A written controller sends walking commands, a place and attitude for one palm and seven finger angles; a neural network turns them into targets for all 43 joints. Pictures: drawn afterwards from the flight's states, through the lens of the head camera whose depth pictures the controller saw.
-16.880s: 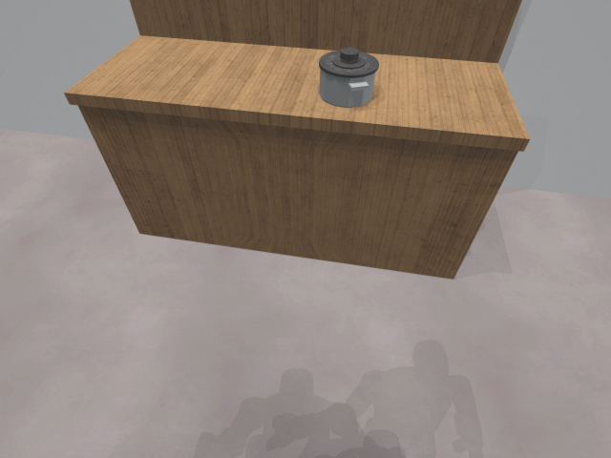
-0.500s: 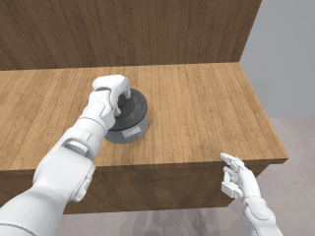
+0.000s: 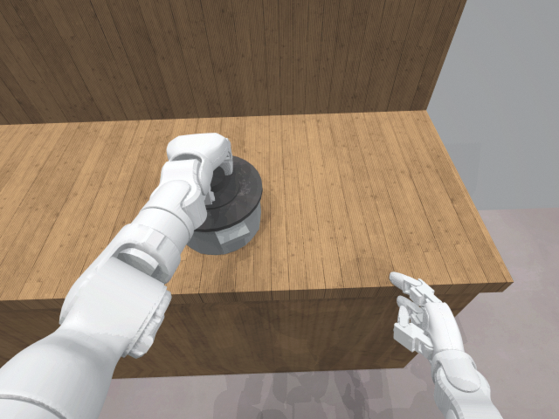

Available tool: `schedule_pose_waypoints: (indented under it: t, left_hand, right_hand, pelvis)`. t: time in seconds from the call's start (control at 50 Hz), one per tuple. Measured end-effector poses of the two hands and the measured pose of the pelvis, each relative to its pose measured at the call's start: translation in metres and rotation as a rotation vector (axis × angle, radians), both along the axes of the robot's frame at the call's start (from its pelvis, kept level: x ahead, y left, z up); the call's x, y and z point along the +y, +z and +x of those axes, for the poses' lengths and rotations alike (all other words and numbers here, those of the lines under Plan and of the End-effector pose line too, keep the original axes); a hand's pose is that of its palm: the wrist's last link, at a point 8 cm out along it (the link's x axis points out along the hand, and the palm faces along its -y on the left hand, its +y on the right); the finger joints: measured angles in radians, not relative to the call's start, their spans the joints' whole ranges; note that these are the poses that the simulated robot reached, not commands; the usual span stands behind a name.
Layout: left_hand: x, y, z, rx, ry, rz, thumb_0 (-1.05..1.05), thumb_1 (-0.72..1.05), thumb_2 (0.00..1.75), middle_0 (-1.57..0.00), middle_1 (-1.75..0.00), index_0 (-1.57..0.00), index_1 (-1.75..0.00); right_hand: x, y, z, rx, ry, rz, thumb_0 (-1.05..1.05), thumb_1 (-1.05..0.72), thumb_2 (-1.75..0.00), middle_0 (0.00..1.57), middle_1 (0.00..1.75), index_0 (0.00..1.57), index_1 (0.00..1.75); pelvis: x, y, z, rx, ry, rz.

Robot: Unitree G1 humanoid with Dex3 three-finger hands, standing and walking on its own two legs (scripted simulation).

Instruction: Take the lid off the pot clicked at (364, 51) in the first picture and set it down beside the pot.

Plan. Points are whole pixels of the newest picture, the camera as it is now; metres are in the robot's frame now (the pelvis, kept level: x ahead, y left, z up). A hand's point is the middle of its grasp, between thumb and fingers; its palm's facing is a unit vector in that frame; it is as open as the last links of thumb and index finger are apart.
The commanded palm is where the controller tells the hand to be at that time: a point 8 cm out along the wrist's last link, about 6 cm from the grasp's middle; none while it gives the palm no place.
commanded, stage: lift the lid straight up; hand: left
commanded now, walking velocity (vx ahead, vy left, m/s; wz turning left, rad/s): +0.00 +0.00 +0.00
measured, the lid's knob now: (209, 178) +0.49 +0.11 +0.06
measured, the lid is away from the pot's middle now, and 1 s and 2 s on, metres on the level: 0.01 0.01 0.02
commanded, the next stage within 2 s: move the lid sideways beside the pot in 1.90 s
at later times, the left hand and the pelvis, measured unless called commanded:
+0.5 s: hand (209, 168) +0.46 +0.09 +0.11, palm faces -0.29 -0.05 -0.96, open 8.4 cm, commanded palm +0.47 +0.09 +0.18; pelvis +0.00 +0.00 +0.00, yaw +0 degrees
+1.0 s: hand (196, 144) +0.47 +0.11 +0.15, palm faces -0.28 -0.07 -0.96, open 8.4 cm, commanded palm +0.47 +0.10 +0.22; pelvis +0.00 +0.00 +0.01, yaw +1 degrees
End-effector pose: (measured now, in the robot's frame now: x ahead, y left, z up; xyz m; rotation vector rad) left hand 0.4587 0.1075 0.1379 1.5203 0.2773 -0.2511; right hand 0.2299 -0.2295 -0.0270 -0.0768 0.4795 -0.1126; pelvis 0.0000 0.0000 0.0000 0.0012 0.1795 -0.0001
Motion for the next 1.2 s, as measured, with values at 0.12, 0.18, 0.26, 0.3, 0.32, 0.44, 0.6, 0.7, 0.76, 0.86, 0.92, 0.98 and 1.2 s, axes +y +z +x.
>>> schedule_pose_waypoints:
  t: [0.12,0.18,0.26,0.3,0.32,0.44,0.6,0.7,0.76,0.86,0.92,0.98,1.2]
  left_hand:
    - [0.0,0.004,-0.001,-0.005,-0.006,-0.015,0.03,0.18,0.83,-0.58,-0.89,-0.58,-0.89]
    - [-0.002,0.007,-0.001,-0.012,-0.013,-0.004,0.03,0.18,0.83,-0.58,-0.89,-0.59,-0.88]
    - [-0.005,0.014,-0.001,-0.02,-0.01,-0.038,0.03,0.18,0.83,-0.59,-0.89,-0.59,-0.88]
    - [-0.007,0.018,0.0,-0.028,-0.014,-0.032,0.02,0.17,0.83,-0.59,-0.89,-0.59,-0.88]
    - [-0.008,0.02,-0.001,-0.033,-0.017,-0.024,0.02,0.17,0.83,-0.59,-0.89,-0.6,-0.88]
    - [-0.011,0.03,-0.001,-0.047,-0.003,-0.008,0.02,0.17,0.84,-0.6,-0.88,-0.6,-0.88]
    - [-0.013,0.041,-0.004,-0.037,0.01,-0.026,0.01,0.16,0.84,-0.61,-0.89,-0.6,-0.88]
    - [-0.009,0.046,-0.002,-0.032,0.023,-0.009,0.01,0.16,0.84,-0.61,-0.89,-0.6,-0.88]
    - [-0.007,0.05,0.0,-0.03,0.021,-0.014,0.01,0.16,0.84,-0.61,-0.89,-0.6,-0.88]
    - [-0.002,0.059,0.004,-0.036,0.017,-0.017,0.01,0.16,0.84,-0.61,-0.89,-0.6,-0.89]
    - [-0.001,0.064,0.007,-0.044,0.016,-0.005,0.01,0.16,0.84,-0.61,-0.89,-0.6,-0.89]
    - [0.001,0.069,0.009,-0.049,0.015,-0.026,0.01,0.16,0.84,-0.61,-0.89,-0.6,-0.89]
    - [0.006,0.081,0.011,-0.062,0.014,-0.026,0.01,0.16,0.83,-0.61,-0.89,-0.6,-0.89]
  right_hand:
    - [0.0,-0.001,0.0,-0.007,-0.007,0.012,0.01,-0.91,-0.9,0.2,0.3,0.37,0.39]
    - [0.0,-0.001,0.0,-0.009,-0.008,0.015,0.01,-0.91,-0.9,0.2,0.3,0.37,0.39]
    - [0.0,-0.001,0.0,-0.007,-0.004,0.012,0.01,-0.91,-0.9,0.2,0.3,0.37,0.39]
    - [0.0,-0.001,0.0,-0.006,-0.003,0.012,0.01,-0.91,-0.9,0.2,0.3,0.36,0.38]
    - [0.0,-0.001,0.0,-0.006,-0.002,0.013,0.01,-0.91,-0.9,0.2,0.3,0.36,0.38]
    - [0.0,-0.001,-0.001,-0.005,0.001,0.021,0.01,-0.91,-0.9,0.2,0.3,0.36,0.38]
    - [0.0,0.0,-0.001,-0.003,0.008,0.02,0.01,-0.91,-0.9,0.2,0.3,0.35,0.37]
    - [0.001,0.0,-0.001,-0.004,0.01,0.014,0.01,-0.91,-0.9,0.2,0.3,0.33,0.36]
    - [0.002,-0.001,-0.002,-0.009,0.009,0.011,0.01,-0.91,-0.9,0.2,0.3,0.33,0.36]
    - [0.003,-0.001,-0.002,-0.011,0.007,0.005,0.01,-0.91,-0.9,0.2,0.3,0.33,0.36]
    - [0.002,-0.001,-0.002,-0.01,0.008,0.0,0.01,-0.91,-0.9,0.2,0.3,0.33,0.36]
    - [0.002,0.0,-0.002,-0.006,0.01,-0.006,0.01,-0.91,-0.9,0.2,0.3,0.33,0.37]
    - [0.003,0.001,-0.001,0.005,0.007,-0.013,0.01,-0.91,-0.9,0.2,0.3,0.33,0.37]
  pelvis:
    - [0.0,0.001,0.002,-0.008,0.0,0.0]
    - [0.0,0.002,0.003,-0.013,0.001,0.001]
    - [-0.001,0.003,0.003,-0.019,0.001,0.002]
    - [-0.001,0.003,0.003,-0.021,0.001,0.003]
    - [-0.001,0.003,0.003,-0.022,0.001,0.003]
    - [-0.002,0.004,0.002,-0.029,0.0,0.005]
    - [-0.005,0.005,-0.001,-0.046,0.001,0.008]
    - [-0.006,0.006,-0.003,-0.048,0.005,0.008]
    - [-0.006,0.006,-0.003,-0.048,0.006,0.008]
    - [-0.004,0.007,0.0,-0.047,0.007,0.007]
    - [-0.003,0.007,0.002,-0.046,0.008,0.006]
    - [-0.002,0.007,0.003,-0.045,0.008,0.006]
    - [0.004,0.008,0.004,-0.05,0.009,0.004]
